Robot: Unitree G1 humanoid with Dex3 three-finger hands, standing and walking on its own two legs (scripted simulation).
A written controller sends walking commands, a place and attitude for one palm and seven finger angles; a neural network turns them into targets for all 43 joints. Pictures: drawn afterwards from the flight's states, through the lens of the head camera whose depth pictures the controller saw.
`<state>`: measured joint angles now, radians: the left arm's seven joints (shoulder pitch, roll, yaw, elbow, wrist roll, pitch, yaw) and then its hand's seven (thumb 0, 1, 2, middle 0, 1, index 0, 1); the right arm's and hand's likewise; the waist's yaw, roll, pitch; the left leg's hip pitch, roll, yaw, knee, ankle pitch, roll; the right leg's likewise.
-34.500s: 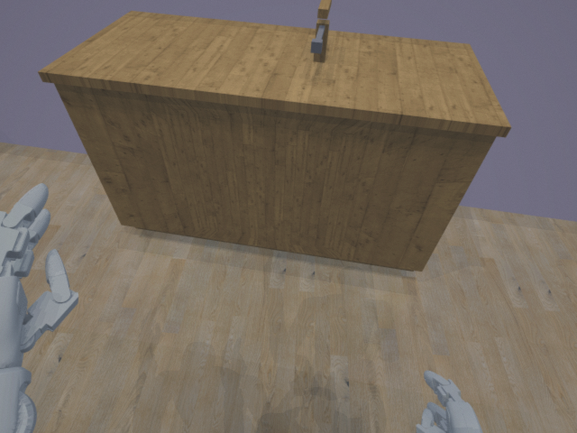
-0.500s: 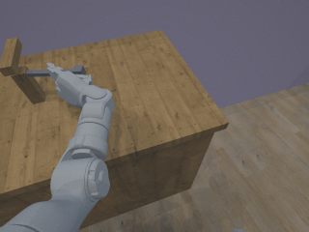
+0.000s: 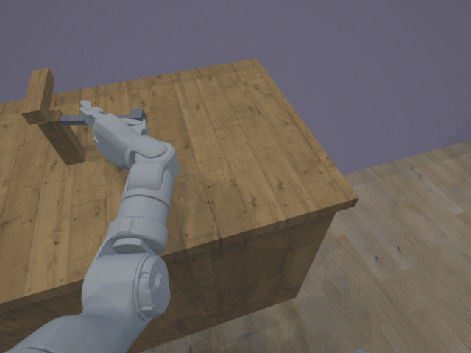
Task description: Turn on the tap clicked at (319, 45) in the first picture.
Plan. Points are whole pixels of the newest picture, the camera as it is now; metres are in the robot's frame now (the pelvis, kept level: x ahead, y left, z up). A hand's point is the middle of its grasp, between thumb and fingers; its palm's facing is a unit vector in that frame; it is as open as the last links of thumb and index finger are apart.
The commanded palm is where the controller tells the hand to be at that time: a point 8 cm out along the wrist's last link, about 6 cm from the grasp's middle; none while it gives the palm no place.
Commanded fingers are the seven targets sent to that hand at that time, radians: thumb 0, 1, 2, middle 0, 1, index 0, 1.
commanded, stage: lift the hand up off the lever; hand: left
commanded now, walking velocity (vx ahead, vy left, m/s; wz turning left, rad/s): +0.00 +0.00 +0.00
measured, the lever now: (137, 119) +0.51 +0.18 +0.13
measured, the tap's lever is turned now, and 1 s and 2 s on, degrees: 73 73 73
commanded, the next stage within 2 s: draw the hand back beside the body in 1.84 s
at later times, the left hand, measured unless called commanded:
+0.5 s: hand (140, 120) +0.45 +0.15 +0.17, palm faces +0.76 -0.64 -0.11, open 7.8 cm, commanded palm +0.40 +0.16 +0.17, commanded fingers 0.00 0.90 0.90 -0.15 -0.15 -0.15 -0.15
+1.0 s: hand (135, 115) +0.45 +0.15 +0.19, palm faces +0.78 -0.62 -0.10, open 7.8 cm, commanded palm +0.40 +0.17 +0.19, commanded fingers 0.00 0.90 0.90 -0.15 -0.15 -0.15 -0.15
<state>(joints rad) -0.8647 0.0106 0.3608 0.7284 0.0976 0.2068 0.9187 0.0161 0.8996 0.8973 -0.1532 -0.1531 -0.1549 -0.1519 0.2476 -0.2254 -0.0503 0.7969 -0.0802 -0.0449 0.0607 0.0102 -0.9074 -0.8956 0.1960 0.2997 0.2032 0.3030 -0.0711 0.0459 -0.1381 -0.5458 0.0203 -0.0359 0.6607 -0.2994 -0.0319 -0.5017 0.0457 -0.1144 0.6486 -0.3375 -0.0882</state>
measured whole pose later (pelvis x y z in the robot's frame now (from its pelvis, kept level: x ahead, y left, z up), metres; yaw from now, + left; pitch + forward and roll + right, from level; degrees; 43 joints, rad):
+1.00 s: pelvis -0.01 -0.01 +0.01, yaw +0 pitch +7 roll +1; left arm -0.86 0.01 0.34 0.61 0.06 0.36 0.90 0.02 0.90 0.90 -0.15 -0.15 -0.15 -0.15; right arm 0.20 -0.23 -0.04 0.82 -0.05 -0.04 0.02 0.01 -0.91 -0.90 0.20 0.30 0.20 0.30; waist -0.04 0.05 -0.12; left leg -0.44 0.02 -0.04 0.57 -0.25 -0.04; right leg -0.41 0.05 -0.12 0.58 -0.31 -0.10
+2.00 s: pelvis +0.00 +0.00 +0.01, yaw +0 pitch +4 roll +1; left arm -0.83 -0.01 0.24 0.50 0.04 0.42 0.79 0.02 0.90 0.90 -0.15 -0.15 -0.15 -0.15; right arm 0.14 -0.21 -0.02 0.80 -0.03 -0.02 0.02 0.01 -0.91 -0.90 0.20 0.30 0.20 0.30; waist 0.00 0.04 -0.10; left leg -0.34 0.01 -0.02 0.51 -0.23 -0.03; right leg -0.32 0.04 -0.10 0.53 -0.29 -0.08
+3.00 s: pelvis +0.01 +0.03 +0.03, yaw -2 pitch -5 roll +0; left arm 0.31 0.32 0.20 -0.31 -0.08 -0.09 0.08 0.01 0.89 0.90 -0.20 -0.29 -0.20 -0.29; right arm 0.16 -0.23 0.03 0.66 0.00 -0.05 -0.04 0.01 -0.90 -0.90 0.20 0.30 0.21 0.30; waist 0.06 0.07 0.02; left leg -0.08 0.01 0.01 0.39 -0.22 0.01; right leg -0.03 0.04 -0.06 0.34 -0.22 -0.05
